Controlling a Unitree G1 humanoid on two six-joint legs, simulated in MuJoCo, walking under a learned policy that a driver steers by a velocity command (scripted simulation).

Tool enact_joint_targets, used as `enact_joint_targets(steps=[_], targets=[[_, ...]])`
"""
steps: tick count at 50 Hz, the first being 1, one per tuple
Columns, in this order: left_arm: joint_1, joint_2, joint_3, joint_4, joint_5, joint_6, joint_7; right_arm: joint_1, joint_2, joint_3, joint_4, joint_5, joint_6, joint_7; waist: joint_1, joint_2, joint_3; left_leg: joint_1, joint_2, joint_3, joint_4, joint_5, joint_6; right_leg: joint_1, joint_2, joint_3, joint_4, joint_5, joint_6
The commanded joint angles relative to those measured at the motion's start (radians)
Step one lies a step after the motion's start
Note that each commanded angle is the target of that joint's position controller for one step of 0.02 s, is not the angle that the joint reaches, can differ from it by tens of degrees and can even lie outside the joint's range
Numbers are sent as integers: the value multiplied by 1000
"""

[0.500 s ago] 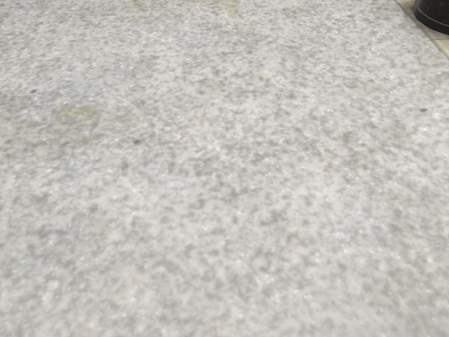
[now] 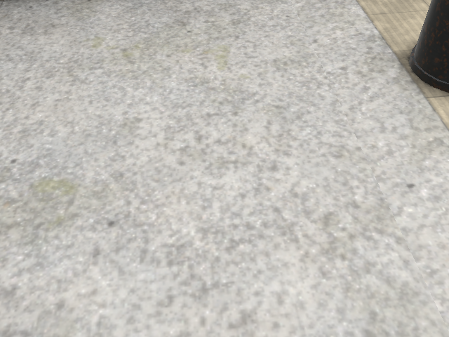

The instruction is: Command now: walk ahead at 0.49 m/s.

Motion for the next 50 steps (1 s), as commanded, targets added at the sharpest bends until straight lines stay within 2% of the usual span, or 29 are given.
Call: enact_joint_targets(steps=[1,2,7,9,12,13,15,16,17,18,19,20,22,24,26,29,32,34,36,39,40,41,42,43,44,45,46,48,50], targets=[[-42,60,-8,-79,-31,-66,18,18,-60,-10,-20,19,35,25,-21,-66,123,126,55,154,-378,81,-23,-59,-150,186,-601,331,33],[11,70,-4,-79,-36,-66,29,9,-64,-14,4,20,36,38,7,-59,80,121,61,183,-437,82,-20,68,-135,176,-621,359,33],[139,68,-9,-100,-16,-67,43,-155,-26,-8,-21,-7,21,69,79,-81,81,106,51,238,-743,66,-1,418,-146,174,-677,541,13],[145,62,-11,-110,-6,-66,33,-193,-29,-2,-29,1,22,72,81,-118,80,234,18,279,-893,19,15,446,-144,144,-673,706,11],[169,74,-17,-104,-14,-59,47,-152,-59,-10,-28,-10,32,58,49,-161,58,410,-54,326,-1008,-117,49,527,-170,107,-532,1221,19],[167,96,-13,-109,-12,-55,57,-117,-69,-15,-16,-16,32,51,31,-180,41,442,-77,325,-1024,-181,57,561,-183,113,-458,1357,21],[168,162,9,-112,-7,-34,72,20,-134,-35,27,-29,28,23,-31,-184,-29,564,-103,306,-1133,-250,83,617,-203,131,-236,1477,31],[133,175,16,-125,-20,-25,75,129,-148,-42,57,-36,17,10,-95,-182,-73,755,-67,255,-1198,-198,107,505,-198,127,-76,1368,27],[73,144,8,-173,-27,-27,73,254,-192,-57,73,-52,7,-2,-162,-141,-162,1000,82,105,-1158,-238,158,285,-162,143,165,1040,-2],[118,6,-18,-217,-5,-31,69,257,-251,-63,77,-49,-2,-3,-55,104,-192,1191,343,-202,-1073,23,202,-22,-10,156,421,31,-23],[143,21,-12,-244,-41,-32,63,269,-260,-61,84,-27,-8,4,-44,230,-235,1289,442,-573,-1263,-60,366,-295,101,263,656,-83,17],[16,89,0,-250,-31,-37,64,214,-187,-51,74,-6,-8,1,-43,2,-67,1120,388,-413,-1341,-116,312,-361,24,336,654,72,13],[-31,80,-7,-252,-29,-27,44,144,-126,-27,79,-20,-25,8,28,-82,40,928,301,-197,-1398,18,226,-309,-17,320,570,151,25],[12,54,-19,-237,-4,11,23,159,-127,-19,98,-15,-47,3,64,-46,36,848,238,-85,-1436,17,170,-243,-50,307,479,160,49],[-46,61,-24,-261,21,30,4,213,-168,-23,132,0,-60,1,63,-3,75,853,204,-31,-1474,72,149,-311,-81,265,419,174,62],[-206,71,-35,-316,18,35,-6,251,-194,-25,147,1,-64,14,30,16,112,867,145,52,-1507,190,119,-359,-105,197,216,313,75],[-322,41,-54,-331,10,36,-14,276,-199,-25,152,7,-60,21,-24,53,109,886,101,130,-1508,267,72,-245,-77,132,-65,473,68],[-394,54,-53,-347,3,34,-12,314,-221,-28,169,7,-56,12,-51,64,112,954,130,129,-1513,286,55,-212,-56,111,-159,531,52],[-407,84,-44,-352,8,32,-5,308,-235,-27,176,2,-48,2,-36,71,112,1039,168,130,-1478,369,51,-199,-41,122,-222,505,26],[-286,134,-25,-308,17,32,11,260,-251,-24,174,-6,-38,-18,35,102,37,1127,207,138,-1298,660,37,-71,27,113,-229,354,-27],[-156,151,-15,-263,21,27,19,242,-262,-25,178,-13,-27,-22,98,79,-18,1123,192,152,-1134,664,28,47,50,113,-281,332,-49],[13,186,-1,-210,39,17,29,241,-256,-23,168,-16,-19,-26,164,42,-111,997,161,168,-902,481,18,272,-1,171,-295,336,-78],[110,294,26,-202,58,16,42,356,-162,0,143,12,-14,-12,136,-185,-282,692,51,206,-513,9,-7,606,-283,533,-281,234,-162],[95,292,28,-203,23,28,26,404,-161,-1,149,14,-16,1,98,-312,-398,466,-106,95,-275,-626,-20,712,-405,961,-484,126,-248],[-30,251,21,-218,5,36,22,288,-215,-11,133,-3,-13,1,78,-148,-223,351,-30,21,-253,-534,-11,591,-342,818,-520,-1,-209],[-110,180,2,-223,-1,34,21,211,-218,-7,117,-1,-20,7,59,-65,-74,341,19,36,-307,-434,-11,429,-309,668,-547,26,-177],[-118,144,-12,-205,0,24,16,198,-193,0,106,-5,-20,6,26,-33,-12,387,55,39,-390,-386,-14,305,-274,572,-595,121,-150],[-104,119,-19,-166,-4,8,10,257,-158,8,129,-38,12,17,-23,-50,28,500,86,42,-461,-366,-31,167,-219,450,-631,263,-118],[-75,133,-17,-142,-10,-10,5,253,-154,6,124,-41,29,25,-34,-61,34,493,92,57,-489,-338,-44,149,-204,390,-657,339,-126]])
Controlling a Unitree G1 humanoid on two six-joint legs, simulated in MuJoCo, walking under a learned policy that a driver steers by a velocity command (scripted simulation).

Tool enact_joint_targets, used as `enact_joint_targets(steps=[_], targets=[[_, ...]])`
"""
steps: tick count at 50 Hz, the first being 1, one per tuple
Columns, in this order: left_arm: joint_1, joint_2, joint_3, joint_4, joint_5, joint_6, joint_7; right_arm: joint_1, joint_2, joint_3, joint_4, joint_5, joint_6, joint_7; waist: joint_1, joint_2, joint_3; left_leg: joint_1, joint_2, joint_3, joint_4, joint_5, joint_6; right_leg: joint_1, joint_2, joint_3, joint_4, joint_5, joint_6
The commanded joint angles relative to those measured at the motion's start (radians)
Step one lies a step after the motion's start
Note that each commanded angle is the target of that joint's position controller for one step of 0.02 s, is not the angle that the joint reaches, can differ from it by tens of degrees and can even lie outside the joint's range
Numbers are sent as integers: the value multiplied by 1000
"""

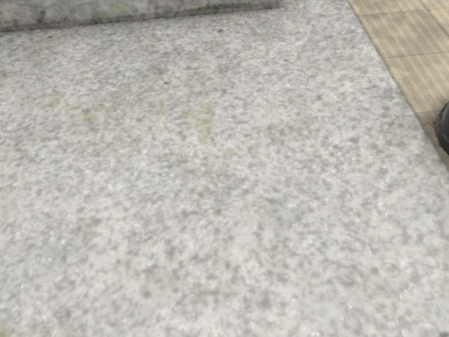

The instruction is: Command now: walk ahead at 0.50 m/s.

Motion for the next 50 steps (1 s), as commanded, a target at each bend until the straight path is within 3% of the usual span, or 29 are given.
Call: enact_joint_targets(steps=[1,5,8,11,15,17,18,19,20,21,22,23,24,26,28,31,36,39,42,44,45,46,47,48,49,50], targets=[[38,94,16,-12,-11,-36,-7,92,-43,-10,-32,-11,21,12,-45,-85,-11,-85,58,-14,-30,77,-20,34,-265,260,-284,37,-134],[93,104,17,17,-18,-32,-5,-63,-51,-12,-75,-3,25,13,-10,-79,55,-230,88,19,-210,232,-62,97,-240,197,-318,81,-123],[150,109,19,35,-11,-27,-7,-158,-28,-2,-94,5,20,17,27,-95,52,-229,76,48,-361,325,-67,154,-222,153,-303,150,-105],[208,106,17,61,-9,-26,-1,-235,-20,3,-112,6,16,19,56,-93,68,-238,57,73,-460,352,-53,237,-237,137,-277,240,-105],[233,120,18,86,5,-20,18,-304,-31,2,-141,9,4,23,63,-94,80,-222,28,90,-540,252,-5,349,-280,135,-208,389,-98],[201,136,20,91,7,-20,25,-247,-38,-3,-127,7,-5,17,23,-104,54,-116,-13,109,-585,175,31,373,-285,117,-120,606,-80],[183,147,23,92,9,-19,27,-161,-52,-12,-99,5,-10,9,-15,-113,7,-5,-49,123,-601,136,51,373,-278,105,-21,752,-67],[163,148,22,93,7,-15,27,4,-71,-24,-44,-3,-20,-1,-91,-87,-81,192,-77,134,-658,166,78,331,-242,69,167,787,-48],[163,121,12,74,-2,-16,25,193,-132,-45,5,-25,-30,-14,-157,-31,-208,472,54,-6,-661,109,126,148,-203,43,431,550,-32],[278,13,-11,43,-47,-18,11,282,-258,-79,15,-37,-30,-18,-123,220,-363,786,375,-527,-742,-8,274,-226,-15,-5,855,-50,21],[226,104,14,57,-13,-18,12,206,-205,-69,7,5,-16,-10,-107,114,-349,741,376,-690,-857,-2,267,-346,6,147,951,-348,3],[124,112,21,25,-7,-18,10,94,-164,-56,0,18,-12,-9,-64,60,-172,590,332,-493,-859,-7,227,-398,-59,161,948,-263,-5],[81,93,14,16,-8,-23,5,36,-102,-40,-4,17,-17,-4,-44,8,-96,461,291,-373,-898,81,197,-376,-98,156,882,-188,-6],[99,60,10,28,14,1,-3,8,-45,-22,20,25,-28,-6,14,35,-27,308,200,-204,-951,191,133,-288,-144,141,776,-140,12],[110,39,7,37,21,22,-15,44,-44,-19,44,25,-43,-7,30,40,-27,275,174,-144,-977,280,137,-260,-148,120,749,-116,31],[3,40,6,4,21,34,-23,95,-76,-26,77,28,-51,-7,25,28,19,288,160,-86,-1024,306,150,-364,-178,95,658,-25,58],[-205,26,-6,-57,11,29,-26,164,-74,-22,112,29,-50,-4,-21,26,59,341,128,-15,-1035,392,136,-395,-170,51,378,138,81],[-252,8,-16,-63,8,20,-17,198,-70,-16,139,25,-48,-10,-36,25,62,384,123,41,-959,678,114,-311,-120,12,244,181,65],[-203,29,-11,-44,11,5,-3,187,-74,-15,158,18,-43,-22,-14,58,32,452,144,39,-853,825,86,-221,-83,27,186,141,29],[-27,60,5,24,22,-14,9,148,-87,-19,160,22,-37,-32,60,40,-33,472,119,42,-660,875,53,-47,-39,25,84,154,-2],[79,93,15,63,35,-32,16,163,-81,-17,161,30,-36,-34,92,-17,-98,406,70,67,-491,737,26,121,-86,53,37,388,-17],[192,174,31,77,54,-40,22,225,-36,-4,141,44,-35,-39,92,-151,-243,225,-2,107,-206,256,1,382,-334,257,154,909,-75],[184,202,39,75,18,-28,15,398,34,4,183,89,-19,-39,35,-311,-423,56,-139,51,86,-378,-19,552,-535,526,139,1192,-265],[119,155,32,48,-24,-11,11,336,-40,-14,198,55,0,-44,34,-149,-397,48,-96,-53,113,-315,-19,440,-472,480,77,1003,-249],[19,103,17,36,-25,-3,16,229,-32,-15,172,32,5,-38,18,-128,-249,-2,-66,-42,100,-263,-24,310,-426,396,18,803,-220],[-37,50,0,34,-18,1,21,167,-16,-12,162,16,10,-34,0,-94,-145,-6,-31,-39,36,-208,-30,190,-378,331,-40,686,-182]])
Over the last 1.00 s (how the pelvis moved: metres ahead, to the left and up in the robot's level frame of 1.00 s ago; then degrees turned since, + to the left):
0.60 -0.08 0.03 -1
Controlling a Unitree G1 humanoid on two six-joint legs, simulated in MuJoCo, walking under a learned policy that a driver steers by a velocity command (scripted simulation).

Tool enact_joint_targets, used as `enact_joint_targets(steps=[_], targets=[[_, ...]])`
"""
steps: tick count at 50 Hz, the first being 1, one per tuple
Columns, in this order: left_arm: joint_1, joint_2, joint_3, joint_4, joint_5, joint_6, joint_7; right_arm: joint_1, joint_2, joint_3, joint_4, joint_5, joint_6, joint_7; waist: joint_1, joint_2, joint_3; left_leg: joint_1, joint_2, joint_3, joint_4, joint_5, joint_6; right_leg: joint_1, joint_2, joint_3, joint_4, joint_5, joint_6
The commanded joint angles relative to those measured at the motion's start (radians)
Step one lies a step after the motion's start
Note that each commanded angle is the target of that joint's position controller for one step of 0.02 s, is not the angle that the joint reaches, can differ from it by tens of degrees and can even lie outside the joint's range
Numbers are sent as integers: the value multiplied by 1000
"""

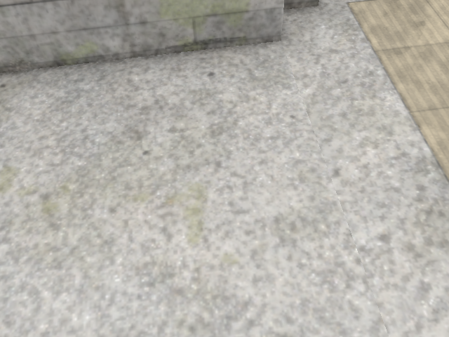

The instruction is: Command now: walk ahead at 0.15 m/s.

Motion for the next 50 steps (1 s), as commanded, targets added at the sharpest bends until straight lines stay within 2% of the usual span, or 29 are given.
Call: enact_joint_targets(steps=[1,2,3,5,8,11,13,14,15,16,17,19,20,22,25,36,50], targets=[[105,74,12,-1,-14,11,19,70,-65,-18,-20,-32,23,4,18,-76,-149,-170,76,-58,74,59,-14,265,-290,263,-219,610,-167],[99,64,6,8,-10,13,24,99,-50,-15,-6,-38,38,7,-5,-86,-147,-91,78,-44,29,93,-21,190,-263,216,-239,586,-145],[104,64,3,15,-2,11,24,121,-32,-11,11,-35,51,7,-16,-80,-161,-33,70,-31,-9,111,-25,150,-247,186,-247,573,-139],[101,87,4,26,6,7,22,123,-12,-3,24,-29,69,1,-30,-89,-165,6,69,-12,-123,118,-30,113,-227,155,-264,462,-135],[124,106,8,46,11,19,18,56,-27,3,25,-28,85,-11,0,-124,-146,19,74,7,-275,153,-26,94,-217,179,-306,119,-126],[124,114,12,61,4,44,19,26,-32,8,34,-25,85,-12,8,-117,-106,55,69,24,-388,207,-18,44,-215,222,-342,-219,-105],[113,102,9,67,-7,59,22,45,-17,16,54,-30,74,-12,-6,-75,-67,134,71,26,-541,284,-2,-18,-197,228,-333,-353,-57],[130,90,7,75,-7,64,23,49,-30,19,55,-37,65,-14,-2,-39,-36,142,111,-28,-632,309,9,-33,-179,225,-319,-380,-17],[151,75,7,77,-8,67,22,58,-61,18,51,-46,52,-18,19,14,-20,118,194,-128,-718,260,25,-23,-141,200,-257,-327,16],[189,27,-1,86,-22,71,17,-6,-77,17,56,-19,47,-18,75,161,24,-64,218,-190,-779,129,44,88,-51,109,-227,-197,37],[191,31,-4,107,-12,72,16,-39,-35,28,50,-13,38,-15,78,145,20,-157,219,-195,-833,70,26,231,-53,104,-184,-91,45],[213,43,-3,129,-4,68,16,-53,-47,25,54,-6,26,-15,86,95,-9,-152,177,-143,-825,134,-4,311,-76,122,-181,-34,43],[212,61,2,136,-1,66,17,-38,-44,25,59,-5,24,-18,78,65,-12,-113,162,-123,-801,186,-6,292,-85,134,-188,-40,38],[207,47,-4,149,-4,61,20,0,-30,26,74,-6,26,-18,59,21,-18,-36,149,-100,-763,258,3,239,-95,144,-209,-57,35],[197,35,-8,164,-7,60,26,26,-18,28,86,-11,31,-17,44,-3,-15,-4,147,-91,-744,285,12,215,-96,145,-223,-65,39],[227,18,-15,215,-6,64,36,41,-2,35,115,-10,33,-22,42,-7,-17,22,144,-77,-733,339,13,237,-102,147,-211,-16,37],[239,1,-18,245,-7,68,41,65,14,42,140,-10,35,-26,43,-3,-2,33,142,-72,-731,361,11,247,-104,146,-203,9,37]])
Over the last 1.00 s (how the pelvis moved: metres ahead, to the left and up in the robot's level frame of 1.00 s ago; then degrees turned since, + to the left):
0.55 0.01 -0.01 0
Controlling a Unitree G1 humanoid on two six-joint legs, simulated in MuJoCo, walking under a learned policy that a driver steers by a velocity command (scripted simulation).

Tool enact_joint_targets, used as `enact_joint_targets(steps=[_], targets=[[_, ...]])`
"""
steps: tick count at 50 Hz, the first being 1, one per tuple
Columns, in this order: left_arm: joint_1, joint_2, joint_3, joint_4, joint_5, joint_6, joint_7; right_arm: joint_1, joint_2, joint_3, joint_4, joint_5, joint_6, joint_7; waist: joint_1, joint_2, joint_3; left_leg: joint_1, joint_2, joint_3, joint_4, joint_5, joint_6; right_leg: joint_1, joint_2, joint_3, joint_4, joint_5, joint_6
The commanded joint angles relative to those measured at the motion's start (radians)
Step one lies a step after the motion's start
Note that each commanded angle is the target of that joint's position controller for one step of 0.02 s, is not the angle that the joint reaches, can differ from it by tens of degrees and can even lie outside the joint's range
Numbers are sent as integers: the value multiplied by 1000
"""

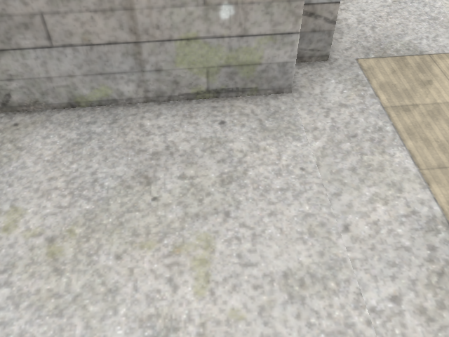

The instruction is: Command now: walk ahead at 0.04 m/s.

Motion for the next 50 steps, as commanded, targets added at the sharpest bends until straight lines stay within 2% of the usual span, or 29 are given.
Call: enact_joint_targets(steps=[1,3,5,7,8,10,13,15,16,17,18,19,20,21,23,26,30,33,36,38,39,40,41,42,43,44,45,47,50], targets=[[77,68,9,1,0,-1,2,94,-64,-8,3,-2,-2,-2,-1,4,45,-94,95,-96,-94,13,33,40,-97,117,-67,-18,-13],[77,91,22,-6,1,6,-1,107,-90,-22,-2,-5,4,0,-5,15,65,-124,66,-93,-74,-241,59,-4,-56,95,-25,-271,-33],[61,92,28,-28,7,11,-9,116,-103,-31,-20,-8,11,6,-15,32,150,-182,85,-149,-95,-467,98,-114,-40,99,10,-466,-55],[9,56,23,-64,12,0,-20,177,-121,-42,-15,-5,5,8,-49,94,191,-115,165,-283,-169,-536,147,-240,-9,62,126,-398,-48],[-26,37,20,-87,21,-10,-28,212,-150,-55,-4,-6,1,7,-65,152,190,-52,244,-384,-237,-555,184,-298,13,-3,230,-280,-36],[-74,72,31,-128,29,-32,-40,204,-167,-69,-8,-12,-9,8,-67,140,190,-21,323,-456,-281,-477,229,-356,-31,4,337,-229,-40],[-46,78,42,-153,13,-57,-54,142,-165,-75,-26,-11,-28,14,-14,120,181,-47,288,-357,-233,-341,202,-270,-48,10,253,-238,-49],[109,55,48,-101,1,-67,-54,69,-162,-78,-48,-1,-35,17,66,78,151,-220,193,-218,-122,-238,156,52,22,-49,87,-137,-46],[238,85,64,-60,4,-72,-46,50,-143,-72,-61,-5,-45,20,118,8,108,-344,137,-140,23,-142,127,266,-2,17,36,-144,-52],[377,189,92,-41,16,-77,-31,17,-70,-51,-104,1,-58,33,171,-252,53,-512,1,23,380,-136,70,410,-246,403,-167,-406,-113],[455,230,101,-8,9,-62,-31,0,-111,-64,-137,-21,-62,42,158,-310,50,-637,-43,35,621,-279,70,405,-390,693,-263,-475,-187],[329,181,85,-43,16,-55,-28,-33,-130,-70,-143,-40,-58,50,86,-134,117,-662,36,-28,744,-215,86,302,-383,630,-246,-481,-188],[230,162,77,-80,15,-60,-32,-43,-99,-64,-144,-33,-63,60,49,-54,140,-648,68,-48,757,-112,88,224,-347,538,-252,-407,-175],[172,152,72,-101,14,-67,-32,-37,-84,-62,-139,-24,-67,67,17,-29,136,-612,90,-50,734,-37,82,183,-307,448,-270,-308,-156],[162,113,54,-99,8,-83,-27,-26,-94,-69,-134,-29,-55,76,-9,-38,108,-577,99,-25,690,29,58,183,-245,309,-276,-86,-132],[248,109,42,-61,5,-95,-22,-91,-97,-73,-162,-26,-35,78,-8,-67,92,-621,82,25,651,74,37,232,-214,190,-239,267,-128],[263,107,29,-57,8,-99,-21,-303,-79,-57,-247,-15,-30,80,17,-83,130,-585,51,81,414,168,25,178,-176,105,-249,423,-127],[282,128,30,-47,7,-104,-15,-382,-85,-50,-281,-6,-30,79,27,-103,138,-474,18,117,249,214,51,180,-189,81,-253,524,-125],[249,159,37,-46,9,-110,-11,-306,-128,-66,-273,-7,-37,63,-30,-105,79,-330,-29,122,200,172,112,259,-215,54,-121,847,-115],[214,182,46,-51,12,-101,-8,-51,-170,-93,-191,-9,-51,48,-139,-94,-54,-80,-67,114,137,149,152,264,-203,31,183,934,-99],[211,176,45,-59,7,-97,-13,98,-212,-112,-147,-27,-57,38,-195,-64,-130,137,16,27,104,96,180,120,-169,16,416,716,-91],[269,88,29,-87,-8,-94,-24,205,-307,-136,-140,-48,-59,34,-177,101,-255,361,303,-359,62,-85,262,-129,-54,-29,795,144,-71],[312,93,43,-90,-19,-90,-37,141,-306,-137,-147,-24,-44,49,-121,187,-305,411,428,-790,-138,-200,368,-361,78,75,1039,-336,-65],[192,141,54,-124,-1,-85,-35,2,-259,-125,-167,-2,-43,53,-75,77,-130,263,382,-652,-179,-319,320,-452,-12,121,1040,-234,-83],[108,145,56,-149,7,-89,-41,-74,-186,-105,-182,4,-51,57,-61,15,-26,107,348,-515,-213,-248,286,-441,-50,112,977,-148,-83],[95,120,56,-149,10,-87,-42,-96,-145,-91,-175,-3,-61,57,-22,-23,25,-2,303,-413,-237,-122,250,-387,-82,112,908,-111,-80],[108,102,56,-146,25,-75,-44,-80,-114,-80,-158,-3,-71,51,8,-17,37,-74,265,-329,-244,-13,224,-328,-102,114,855,-102,-69],[133,70,52,-141,34,-51,-52,-28,-111,-72,-132,-6,-87,43,33,8,36,-120,226,-233,-253,123,209,-280,-111,98,793,-96,-47],[17,91,56,-190,33,-32,-60,35,-158,-75,-117,-5,-96,41,29,26,68,-102,201,-158,-287,187,206,-381,-133,65,691,-15,-20]])
Over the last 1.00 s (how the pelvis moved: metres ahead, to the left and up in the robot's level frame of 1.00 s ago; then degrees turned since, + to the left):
0.07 0.02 0.02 -1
